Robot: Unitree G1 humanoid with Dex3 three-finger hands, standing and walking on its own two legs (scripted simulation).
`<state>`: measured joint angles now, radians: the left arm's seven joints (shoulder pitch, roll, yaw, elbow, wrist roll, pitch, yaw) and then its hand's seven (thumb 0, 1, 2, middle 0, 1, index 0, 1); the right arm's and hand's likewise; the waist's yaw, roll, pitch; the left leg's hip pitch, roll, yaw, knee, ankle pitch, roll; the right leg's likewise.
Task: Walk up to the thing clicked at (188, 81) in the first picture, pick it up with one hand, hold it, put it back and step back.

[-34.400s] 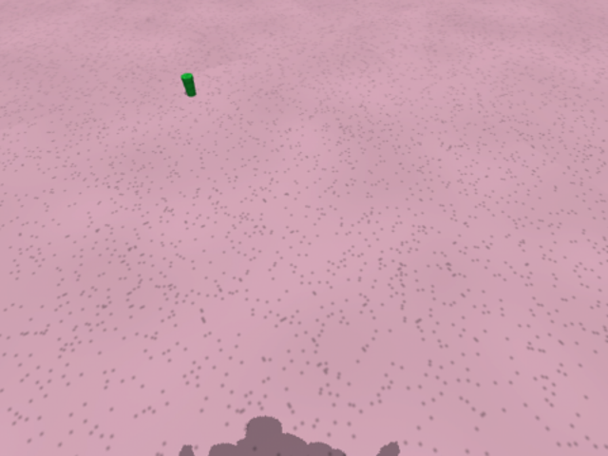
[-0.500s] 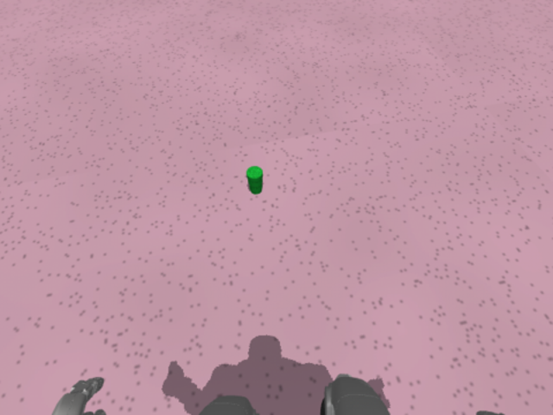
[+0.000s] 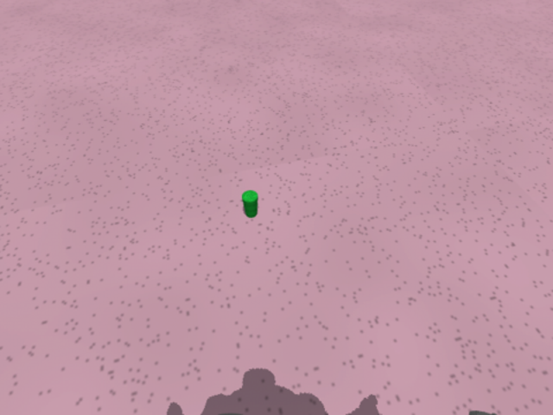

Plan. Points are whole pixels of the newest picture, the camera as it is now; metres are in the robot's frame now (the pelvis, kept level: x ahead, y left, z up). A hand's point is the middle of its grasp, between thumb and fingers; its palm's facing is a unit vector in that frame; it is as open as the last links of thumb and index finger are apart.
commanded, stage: step back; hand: left
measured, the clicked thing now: (250, 205) +1.03 +0.16 -0.70
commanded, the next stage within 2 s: stand in 0.40 s
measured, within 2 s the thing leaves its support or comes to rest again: neither
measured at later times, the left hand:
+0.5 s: hand (139, 408) +0.14 +0.24 -0.14, palm faces -0.04 -0.93 -0.35, open 7.3 cm
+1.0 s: hand out of the picture +0.09 +0.23 -0.14, palm faces -0.04 -0.94 -0.35, open 7.3 cm
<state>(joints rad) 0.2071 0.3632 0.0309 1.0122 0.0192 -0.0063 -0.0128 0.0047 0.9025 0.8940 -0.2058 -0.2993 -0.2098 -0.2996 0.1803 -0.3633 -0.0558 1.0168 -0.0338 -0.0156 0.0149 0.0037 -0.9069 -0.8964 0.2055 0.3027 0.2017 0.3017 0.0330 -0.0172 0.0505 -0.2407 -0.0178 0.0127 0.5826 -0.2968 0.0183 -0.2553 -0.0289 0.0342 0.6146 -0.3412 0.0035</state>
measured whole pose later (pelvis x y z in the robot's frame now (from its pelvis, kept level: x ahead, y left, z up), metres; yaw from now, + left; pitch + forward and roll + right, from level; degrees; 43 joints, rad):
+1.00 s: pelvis +0.01 -0.02 +0.02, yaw +0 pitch -2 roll +0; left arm 0.10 0.35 0.00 1.15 0.00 -0.01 0.00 0.00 0.90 0.89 -0.20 -0.30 -0.21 -0.30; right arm 0.09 -0.34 -0.01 1.16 -0.01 -0.01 0.01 0.00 -0.91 -0.90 0.21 0.30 0.20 0.30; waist -0.01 0.00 0.05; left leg -0.10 0.02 0.01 0.30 -0.17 -0.02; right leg -0.11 0.00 0.03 0.31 -0.18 0.00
